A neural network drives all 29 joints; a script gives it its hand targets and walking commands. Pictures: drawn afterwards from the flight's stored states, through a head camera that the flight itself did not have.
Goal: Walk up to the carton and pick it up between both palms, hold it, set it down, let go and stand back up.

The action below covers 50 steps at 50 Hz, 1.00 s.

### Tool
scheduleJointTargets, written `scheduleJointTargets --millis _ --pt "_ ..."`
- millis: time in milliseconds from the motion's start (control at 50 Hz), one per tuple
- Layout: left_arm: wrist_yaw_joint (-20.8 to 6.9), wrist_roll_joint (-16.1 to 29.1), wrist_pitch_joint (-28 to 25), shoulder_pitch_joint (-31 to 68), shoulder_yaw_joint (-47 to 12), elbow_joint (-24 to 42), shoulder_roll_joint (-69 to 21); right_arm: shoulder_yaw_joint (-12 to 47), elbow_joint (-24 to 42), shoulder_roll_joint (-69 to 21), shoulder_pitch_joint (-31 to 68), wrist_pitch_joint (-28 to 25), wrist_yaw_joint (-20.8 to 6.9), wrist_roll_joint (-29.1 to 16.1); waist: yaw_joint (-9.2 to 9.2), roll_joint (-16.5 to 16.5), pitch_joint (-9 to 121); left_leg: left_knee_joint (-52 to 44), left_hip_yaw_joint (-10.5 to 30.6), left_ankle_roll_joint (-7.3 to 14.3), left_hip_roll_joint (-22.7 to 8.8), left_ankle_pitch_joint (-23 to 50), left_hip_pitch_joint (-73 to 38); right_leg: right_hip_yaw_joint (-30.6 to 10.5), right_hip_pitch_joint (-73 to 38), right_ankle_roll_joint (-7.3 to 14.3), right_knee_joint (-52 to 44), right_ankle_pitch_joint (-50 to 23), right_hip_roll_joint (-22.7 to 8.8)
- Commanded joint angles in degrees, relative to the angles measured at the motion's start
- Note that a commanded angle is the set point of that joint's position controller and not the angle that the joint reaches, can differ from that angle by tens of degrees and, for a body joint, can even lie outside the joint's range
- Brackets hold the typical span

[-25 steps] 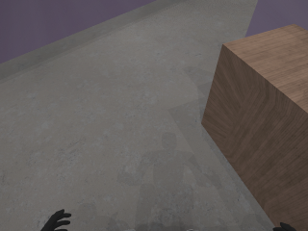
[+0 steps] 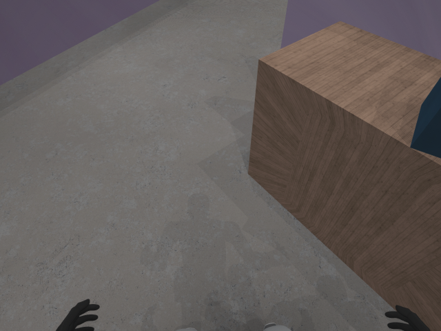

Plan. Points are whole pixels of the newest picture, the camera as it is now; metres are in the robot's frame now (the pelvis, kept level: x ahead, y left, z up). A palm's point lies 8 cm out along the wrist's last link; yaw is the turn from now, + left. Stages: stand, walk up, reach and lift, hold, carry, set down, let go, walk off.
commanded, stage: walk up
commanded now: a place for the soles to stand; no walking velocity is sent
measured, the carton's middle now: out of the picture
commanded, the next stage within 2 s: none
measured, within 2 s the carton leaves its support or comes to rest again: neither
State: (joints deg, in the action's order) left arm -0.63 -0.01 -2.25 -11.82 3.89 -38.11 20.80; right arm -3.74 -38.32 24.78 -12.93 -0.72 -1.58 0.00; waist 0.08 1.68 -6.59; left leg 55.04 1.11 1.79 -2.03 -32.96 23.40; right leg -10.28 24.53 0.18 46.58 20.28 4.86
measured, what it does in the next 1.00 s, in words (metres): steps on the spot, turning right: right foot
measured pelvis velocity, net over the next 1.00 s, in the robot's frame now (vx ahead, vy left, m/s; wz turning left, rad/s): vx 0.01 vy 0.08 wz -0.58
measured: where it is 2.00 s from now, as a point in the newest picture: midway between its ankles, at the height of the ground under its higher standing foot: outside the picture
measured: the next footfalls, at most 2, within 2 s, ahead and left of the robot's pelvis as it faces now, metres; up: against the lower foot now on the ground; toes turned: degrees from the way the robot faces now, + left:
right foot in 0.72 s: +0.00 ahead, -0.07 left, +0.00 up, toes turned -41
left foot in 1.30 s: +0.17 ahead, +0.15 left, +0.00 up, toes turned -43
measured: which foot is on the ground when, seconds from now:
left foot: down 0.00-1.00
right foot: down 0.00-0.48, up 0.50-0.70, down 0.72-1.00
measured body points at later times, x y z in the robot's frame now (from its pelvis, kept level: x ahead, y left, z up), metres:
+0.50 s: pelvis +0.00 +0.06 -0.01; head +0.02 +0.07 +0.44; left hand +0.22 +0.30 -0.11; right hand +0.00 -0.29 -0.09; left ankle +0.05 +0.16 -0.70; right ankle +0.04 -0.12 -0.69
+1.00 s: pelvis +0.01 +0.08 -0.01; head +0.04 +0.08 +0.44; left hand +0.29 +0.26 -0.11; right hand -0.09 -0.25 -0.10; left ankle +0.10 +0.17 -0.70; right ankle +0.00 -0.10 -0.69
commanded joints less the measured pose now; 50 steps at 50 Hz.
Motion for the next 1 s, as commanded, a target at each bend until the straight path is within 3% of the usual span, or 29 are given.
scheduleJointTargets --millis 0,20,40,60,80,160,200,260,280,300,320,340,420,440,460,480,520,580,660,700,720,760,780,820,880,920,940,960,980 --pt "2.18 -0.82 -0.69 -2.61 4.02 3.29 18.48 -4.96 4.85 10.13 -2.70 -2.84 1.14 1.98 3.12 -14.06 11.35 -10.32 2.32 2.50 1.12 8.55 -2.65 -24.18 -2.89 12.56 -9.83 -27.65 -11.43" --pt "1.84 -0.20 -0.19 0.66 3.23 4.55 16.02 -5.09 3.46 11.55 -6.44 -3.11 1.48 2.57 5.75 -9.73 11.98 -17.74 4.60 3.71 -1.18 13.74 -16.59 -17.37 9.87 8.37 -2.82 -24.75 -7.10" --pt "1.51 -0.35 -0.13 4.03 1.97 6.17 10.20 -6.57 2.79 15.10 -8.97 -3.48 1.84 3.32 8.53 3.13 12.95 -30.86 16.65 5.64 -11.40 5.48 -25.76 -3.60 22.23 3.13 6.74 -9.78 -2.24" --pt "1.77 -1.42 0.05 4.81 2.26 5.83 11.54 -7.38 3.42 20.67 -5.35 -3.53 1.58 2.22 5.92 13.79 9.41 -35.81 29.12 9.87 -24.57 10.38 -20.55 7.06 23.41 0.60 13.14 10.84 0.59" --pt "2.07 -1.74 0.06 3.97 2.89 3.37 16.55 -7.68 2.37 19.45 -4.16 -3.36 1.53 1.46 4.61 1.82 8.01 -35.18 29.19 10.65 -27.85 12.51 -17.84 5.75 19.98 -0.38 15.60 14.24 -3.87" --pt "0.00 -0.34 -0.11 1.14 3.12 1.47 14.39 -6.44 1.84 15.34 -3.36 -3.25 1.81 1.73 4.05 8.08 4.56 -26.08 6.78 11.03 -20.48 37.94 -18.38 9.82 15.14 0.66 10.89 10.92 -7.40" --pt "-0.42 -0.73 -0.38 1.45 3.49 2.36 13.45 -6.29 1.79 15.21 -4.81 -2.80 1.97 1.38 4.54 5.14 7.94 -21.34 3.81 10.60 -21.63 49.67 -19.59 11.68 11.56 1.07 5.98 8.96 -6.83" --pt "-0.36 -1.27 -1.60 -5.95 4.90 0.42 15.28 -4.96 4.60 13.17 -1.45 -2.24 0.89 0.86 -1.14 1.78 12.67 -9.84 -6.44 6.18 -16.04 39.11 -3.61 12.47 -14.12 3.58 -8.42 -1.31 -1.10" --pt "0.38 -1.44 -1.78 -10.75 5.91 -0.52 17.39 -4.81 4.87 11.06 0.77 -1.48 0.66 0.69 -4.13 -3.69 13.71 0.38 -9.54 2.92 -12.77 25.32 5.84 2.19 -20.55 6.25 -13.13 2.45 -3.07" --pt "0.94 -1.78 -1.75 -11.49 7.40 0.05 23.29 -3.34 7.76 8.20 4.00 -1.60 0.72 -0.84 -6.72 -20.94 10.94 11.11 -8.90 -1.46 -1.56 5.06 20.75 -28.91 -22.78 15.07 -22.77 5.12 -15.49" --pt "0.99 -0.89 -0.96 -11.08 7.13 -0.08 22.07 -3.62 8.48 11.05 12.24 -1.32 1.22 0.10 -6.08 -11.26 7.04 12.23 -1.10 -1.85 -0.30 -5.84 19.69 -39.58 -12.69 19.07 -26.33 6.08 -17.71" --pt "1.31 -1.17 -0.88 -6.45 6.68 0.42 23.06 -4.28 7.07 12.28 9.09 -1.49 1.25 -0.27 -3.42 -8.35 4.99 10.67 1.64 -1.81 -1.23 -7.90 15.86 -39.40 -8.42 19.99 -26.96 11.26 -19.15" --pt "0.68 -1.71 0.35 3.25 4.64 2.75 17.28 -4.72 -1.71 11.21 -7.06 -3.26 1.28 0.75 3.99 -11.68 7.32 -8.35 -1.52 1.73 1.08 6.20 -9.54 -22.90 12.29 11.93 -17.96 5.81 -11.15" --pt "0.31 -1.37 1.13 5.46 3.75 4.08 15.10 -5.39 -2.81 12.77 -11.03 -3.89 1.71 1.53 5.96 -9.69 6.32 -19.95 2.05 4.08 -1.70 2.88 -22.21 -13.90 23.87 6.40 -8.88 2.83 -5.40" --pt "0.44 -1.03 1.02 6.64 3.33 4.97 11.29 -7.32 -4.00 19.24 -15.10 -3.92 1.99 1.49 9.00 10.09 8.31 -36.12 21.23 6.25 -17.12 -13.44 -24.67 0.00 30.57 1.91 6.05 13.49 3.62" --pt "1.22 -1.92 0.97 5.35 3.38 3.09 13.95 -7.74 -2.68 20.80 -8.69 -3.81 2.03 2.09 6.30 7.93 4.65 -40.72 31.21 8.91 -28.41 -14.93 -16.04 4.16 27.80 -0.04 16.13 10.55 -0.31" --pt "0.38 -1.87 0.66 1.64 4.63 0.47 16.48 -7.09 -2.42 18.54 -2.11 -4.00 2.72 1.46 2.14 0.96 1.53 -36.84 22.00 9.34 -25.93 -2.66 -9.90 4.34 20.79 0.75 18.82 6.95 -5.01" --pt "-1.00 -0.48 0.32 -0.46 5.04 0.47 15.50 -6.16 -2.90 16.26 -1.30 -4.42 2.19 1.83 2.48 8.71 4.55 -32.85 9.90 8.23 -21.17 15.09 -15.21 7.99 14.18 -0.59 13.26 6.89 -5.86" --pt "-1.13 -0.64 -0.63 2.39 4.03 1.03 13.91 -6.08 -2.45 16.04 -4.85 -3.92 1.74 1.25 4.25 8.73 11.17 -20.98 1.21 10.75 -22.16 40.18 -22.86 11.63 10.34 1.38 2.08 10.70 -6.05" --pt "-0.81 -1.06 -1.34 -4.06 4.37 -0.63 14.59 -5.01 -0.85 16.57 -3.23 -3.14 1.47 1.03 0.41 7.70 13.86 -12.91 -7.16 7.25 -18.65 39.50 -10.47 16.53 -7.65 3.54 -6.57 -0.47 -2.30" --pt "-0.21 -1.23 -1.54 -7.51 5.90 -2.47 15.81 -4.41 -0.62 13.98 -2.12 -2.67 1.32 0.85 -2.86 5.27 14.93 -2.99 -10.44 4.73 -15.03 36.92 -4.36 13.23 -16.26 4.68 -10.13 -1.80 -0.53" --pt "1.14 -0.98 -1.85 -13.81 7.54 -2.49 23.82 -2.92 3.21 10.55 4.44 -2.15 1.32 -0.02 -6.74 -18.80 13.31 15.01 -5.85 -1.14 -0.54 -0.83 22.94 -34.62 -24.77 16.27 -26.08 11.24 -16.80" --pt "1.26 -0.39 -1.74 -12.12 6.85 -2.12 23.28 -3.44 3.85 12.84 8.06 -2.03 1.39 0.25 -5.68 -12.48 9.55 15.54 0.06 -0.91 -1.95 -4.94 22.56 -39.92 -20.38 19.53 -24.92 8.45 -19.45" --pt "1.76 -0.62 -0.90 -4.66 5.32 -0.91 19.90 -3.64 0.31 13.07 4.24 -2.44 1.40 0.70 -2.16 -9.63 6.41 8.23 0.83 -0.82 -2.08 -6.14 14.19 -31.57 -7.76 17.25 -23.11 6.55 -17.08" --pt "1.02 -1.59 0.35 -1.06 4.87 0.21 18.46 -3.93 -3.08 12.43 -5.82 -2.87 1.68 0.62 0.60 -16.25 9.80 -0.44 -2.73 -0.03 -0.34 -2.31 0.59 -23.63 2.19 14.04 -21.34 5.36 -13.55" --pt "0.75 -1.60 1.15 4.46 3.76 2.07 15.89 -4.94 -5.12 13.91 -12.01 -4.01 1.90 1.50 5.15 -8.73 9.62 -17.71 1.33 2.91 -1.71 6.16 -21.91 -13.11 22.71 7.53 -8.90 8.17 -5.91" --pt "0.86 -1.56 1.28 4.33 3.26 2.79 11.07 -6.60 -6.19 17.91 -15.18 -3.99 2.22 2.46 6.88 6.89 10.01 -28.31 15.49 5.24 -12.41 -6.97 -23.33 -2.39 27.50 3.62 5.41 13.01 -0.91" --pt "1.10 -2.34 1.31 6.67 3.44 3.49 13.72 -7.66 -4.25 23.66 -11.06 -4.01 2.55 1.42 6.60 8.26 3.73 -39.44 31.53 10.54 -28.38 -12.06 -11.97 3.47 24.63 0.84 15.55 11.86 -0.71" --pt "1.27 -1.93 0.99 6.64 4.06 2.17 16.33 -6.94 -3.83 21.17 -6.30 -3.98 2.40 1.88 4.59 6.33 0.17 -39.77 30.06 12.55 -27.75 -10.81 -5.22 1.93 21.76 0.71 18.42 8.71 -3.20"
